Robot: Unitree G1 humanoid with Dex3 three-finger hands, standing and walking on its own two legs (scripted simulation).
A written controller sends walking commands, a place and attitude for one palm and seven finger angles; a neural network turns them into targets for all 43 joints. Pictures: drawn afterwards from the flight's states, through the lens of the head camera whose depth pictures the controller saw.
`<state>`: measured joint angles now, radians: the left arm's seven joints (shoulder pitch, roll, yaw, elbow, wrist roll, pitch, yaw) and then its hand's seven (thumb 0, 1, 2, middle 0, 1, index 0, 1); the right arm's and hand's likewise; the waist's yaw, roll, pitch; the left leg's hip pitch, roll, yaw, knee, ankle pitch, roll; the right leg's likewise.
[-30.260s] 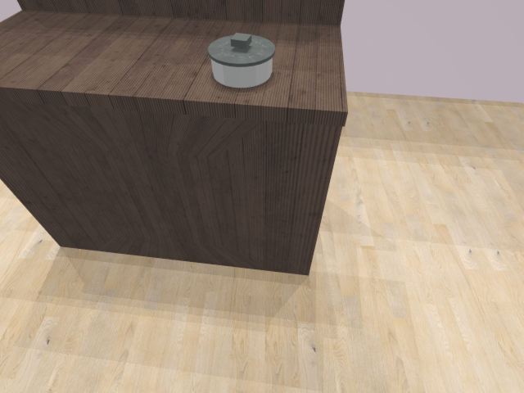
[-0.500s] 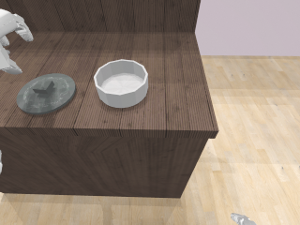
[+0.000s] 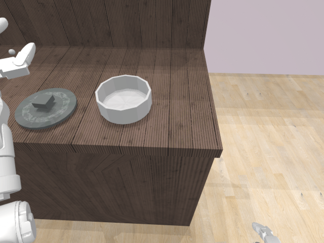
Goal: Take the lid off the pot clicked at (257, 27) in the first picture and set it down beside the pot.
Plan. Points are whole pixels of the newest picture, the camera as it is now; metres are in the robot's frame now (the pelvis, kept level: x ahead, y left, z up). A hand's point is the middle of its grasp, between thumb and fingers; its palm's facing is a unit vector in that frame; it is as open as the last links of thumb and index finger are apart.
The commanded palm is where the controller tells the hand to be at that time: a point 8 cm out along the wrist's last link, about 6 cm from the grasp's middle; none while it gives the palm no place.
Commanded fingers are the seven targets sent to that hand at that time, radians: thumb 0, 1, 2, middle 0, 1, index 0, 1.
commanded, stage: draw the hand back to the body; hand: left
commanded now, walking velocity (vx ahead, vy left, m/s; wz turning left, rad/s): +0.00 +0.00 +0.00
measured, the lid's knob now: (43, 101) +0.45 +0.38 +0.10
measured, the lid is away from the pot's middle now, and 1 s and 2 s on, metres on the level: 0.23 0.23 0.23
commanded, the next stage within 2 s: step back with the hand held close in 1.28 s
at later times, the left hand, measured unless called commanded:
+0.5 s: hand out of the picture +0.26 +0.27 +0.30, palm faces +0.54 -0.82 -0.18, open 7.8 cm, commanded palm +0.20 +0.30 +0.29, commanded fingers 0.00 0.90 0.90 -0.20 -0.30 -0.20 -0.30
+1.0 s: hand out of the picture +0.17 +0.26 +0.29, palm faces +0.51 -0.83 -0.23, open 7.4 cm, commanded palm +0.11 +0.29 +0.29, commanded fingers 0.00 0.90 0.90 -0.20 -0.30 -0.20 -0.30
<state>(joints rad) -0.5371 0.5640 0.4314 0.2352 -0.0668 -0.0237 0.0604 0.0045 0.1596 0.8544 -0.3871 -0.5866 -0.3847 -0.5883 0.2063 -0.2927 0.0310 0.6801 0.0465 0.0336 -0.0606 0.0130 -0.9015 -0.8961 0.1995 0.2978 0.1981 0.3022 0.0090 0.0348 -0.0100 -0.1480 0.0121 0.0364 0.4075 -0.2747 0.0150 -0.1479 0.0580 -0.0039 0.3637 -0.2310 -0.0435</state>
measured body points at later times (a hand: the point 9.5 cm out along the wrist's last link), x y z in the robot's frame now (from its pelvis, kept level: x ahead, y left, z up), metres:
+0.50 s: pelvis -0.02 -0.01 +0.00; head -0.04 -0.03 +0.45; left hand +0.22 +0.31 +0.31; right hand +0.18 -0.23 -0.09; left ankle -0.04 +0.11 -0.74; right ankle -0.03 -0.09 -0.74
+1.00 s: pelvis -0.04 +0.01 +0.00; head -0.07 -0.01 +0.45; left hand +0.14 +0.30 +0.30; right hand +0.17 -0.20 -0.08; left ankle -0.04 +0.11 -0.74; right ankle -0.03 -0.09 -0.74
